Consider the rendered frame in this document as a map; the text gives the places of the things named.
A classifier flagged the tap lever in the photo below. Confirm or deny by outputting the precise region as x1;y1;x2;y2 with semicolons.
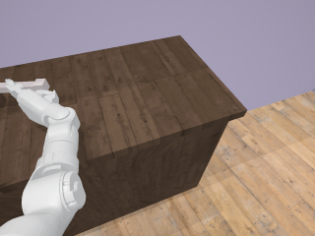
0;79;50;93

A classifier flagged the counter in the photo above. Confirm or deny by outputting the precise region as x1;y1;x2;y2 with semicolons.
0;35;247;236

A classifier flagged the left robot forearm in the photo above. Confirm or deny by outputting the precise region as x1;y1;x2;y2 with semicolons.
22;103;81;215

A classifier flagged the robot left upper arm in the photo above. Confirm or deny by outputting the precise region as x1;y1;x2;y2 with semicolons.
0;170;86;236

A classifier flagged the left robot hand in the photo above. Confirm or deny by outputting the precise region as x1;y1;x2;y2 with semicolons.
5;79;59;126

